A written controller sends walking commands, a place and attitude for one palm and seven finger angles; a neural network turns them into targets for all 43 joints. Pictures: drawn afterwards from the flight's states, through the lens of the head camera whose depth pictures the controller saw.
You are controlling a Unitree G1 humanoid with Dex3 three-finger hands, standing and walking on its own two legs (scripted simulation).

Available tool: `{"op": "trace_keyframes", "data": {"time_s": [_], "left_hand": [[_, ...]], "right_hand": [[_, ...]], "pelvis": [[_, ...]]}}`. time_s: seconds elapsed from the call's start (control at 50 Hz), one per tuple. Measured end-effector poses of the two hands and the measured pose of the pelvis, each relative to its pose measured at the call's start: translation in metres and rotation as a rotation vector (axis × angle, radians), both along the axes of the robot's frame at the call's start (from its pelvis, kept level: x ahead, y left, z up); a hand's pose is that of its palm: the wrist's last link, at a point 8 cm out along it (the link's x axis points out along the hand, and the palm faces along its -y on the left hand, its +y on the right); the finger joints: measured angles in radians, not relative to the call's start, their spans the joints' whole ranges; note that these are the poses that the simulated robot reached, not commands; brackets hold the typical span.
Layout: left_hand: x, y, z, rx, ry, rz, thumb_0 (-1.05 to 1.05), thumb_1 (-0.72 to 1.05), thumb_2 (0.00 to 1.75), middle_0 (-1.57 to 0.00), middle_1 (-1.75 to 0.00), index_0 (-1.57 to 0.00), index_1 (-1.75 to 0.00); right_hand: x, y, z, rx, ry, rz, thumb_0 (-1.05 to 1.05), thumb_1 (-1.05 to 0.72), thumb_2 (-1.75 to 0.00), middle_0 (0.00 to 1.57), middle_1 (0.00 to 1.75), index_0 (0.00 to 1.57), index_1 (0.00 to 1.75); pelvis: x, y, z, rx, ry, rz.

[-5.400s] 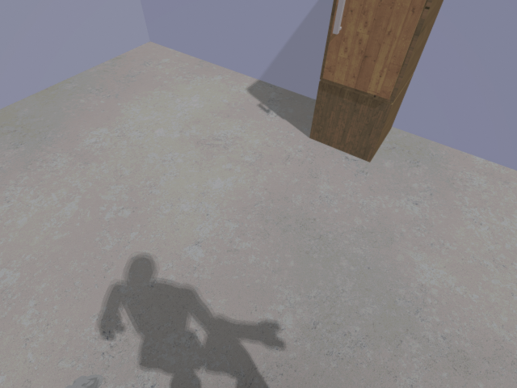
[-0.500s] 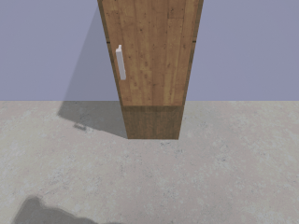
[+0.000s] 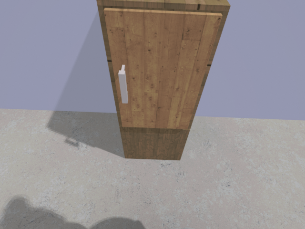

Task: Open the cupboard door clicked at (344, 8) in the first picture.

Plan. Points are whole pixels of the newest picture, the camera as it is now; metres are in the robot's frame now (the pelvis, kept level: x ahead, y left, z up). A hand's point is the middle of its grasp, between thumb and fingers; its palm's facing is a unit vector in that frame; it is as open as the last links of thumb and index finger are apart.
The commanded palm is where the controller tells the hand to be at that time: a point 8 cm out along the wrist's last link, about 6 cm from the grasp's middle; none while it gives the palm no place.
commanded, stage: take the last steps up to it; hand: left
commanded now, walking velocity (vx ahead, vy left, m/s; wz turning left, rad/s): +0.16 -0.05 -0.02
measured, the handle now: (124, 84) +0.63 +0.15 -0.02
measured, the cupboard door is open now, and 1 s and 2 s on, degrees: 0 0 0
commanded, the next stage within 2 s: come to a stop and stand still in 0.04 s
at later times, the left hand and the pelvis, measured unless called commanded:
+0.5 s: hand (105, 221) +0.17 +0.15 -0.17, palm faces +0.07 -0.97 -0.24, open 7.3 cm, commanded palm none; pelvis +0.11 -0.03 +0.00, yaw +2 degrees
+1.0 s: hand out of the picture +0.12 +0.18 -0.17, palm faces +0.02 -0.97 -0.22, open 7.4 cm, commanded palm none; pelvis +0.08 -0.02 +0.00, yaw +0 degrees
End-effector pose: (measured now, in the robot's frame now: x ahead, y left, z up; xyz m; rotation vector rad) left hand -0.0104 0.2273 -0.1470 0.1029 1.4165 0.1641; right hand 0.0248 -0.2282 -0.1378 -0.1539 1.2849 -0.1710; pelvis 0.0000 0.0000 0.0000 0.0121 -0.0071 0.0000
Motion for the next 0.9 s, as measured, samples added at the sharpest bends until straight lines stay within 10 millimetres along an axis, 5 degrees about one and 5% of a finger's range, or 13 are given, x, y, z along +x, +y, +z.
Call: {"op": "trace_keyframes", "data": {"time_s": [0.18,0.34,0.5,0.6,0.76,0.9], "left_hand": [[0.129,-0.019,0.01,0.086,-0.175,-0.077,0.01,0.93,0.9,-0.2,-0.3,-0.19,-0.3],[0.168,-0.044,0.017,0.095,-0.165,-0.046,0.0,0.94,0.9,-0.2,-0.3,-0.2,-0.3],[0.172,-0.026,0.011,0.08,-0.132,-0.014,0.0,0.93,0.9,-0.2,-0.3,-0.2,-0.3],[0.166,0.001,-0.008,0.056,-0.116,0.008,0.01,0.91,0.9,-0.2,-0.3,-0.2,-0.3],[0.148,0.026,-0.005,0.052,-0.076,0.006,0.01,0.91,0.9,-0.2,-0.3,-0.2,-0.3],[0.13,0.019,0.003,0.049,-0.04,-0.024,0.01,0.91,0.9,-0.2,-0.3,-0.19,-0.3]], "right_hand": [[0.005,-0.019,-0.028,0.088,0.161,-0.067,0.0,-0.91,-0.9,0.2,0.29,0.2,0.3],[0.072,-0.036,-0.024,0.075,0.156,-0.038,0.01,-0.91,-0.9,0.2,0.29,0.2,0.3],[0.149,-0.041,-0.009,0.005,0.037,0.03,0.01,-0.92,-0.9,0.2,0.29,0.2,0.3],[0.179,-0.03,0.001,-0.056,-0.058,0.067,0.0,-0.91,-0.9,0.2,0.29,0.2,0.3],[0.175,-0.002,0.019,-0.064,-0.086,0.084,0.0,-0.91,-0.9,0.2,0.29,0.2,0.3],[0.141,-0.001,0.017,-0.03,-0.063,0.026,0.0,-0.91,-0.9,0.21,0.29,0.2,0.3]], "pelvis": [[0.065,-0.034,-0.011,0.025,0.0,-0.004],[0.101,-0.047,-0.003,0.01,0.008,0.02],[0.107,-0.032,-0.001,0.004,0.011,0.027],[0.11,-0.012,-0.01,-0.024,0.008,0.035],[0.103,0.001,0.001,-0.032,0.013,0.018],[0.092,-0.003,0.006,-0.035,0.016,0.004]]}}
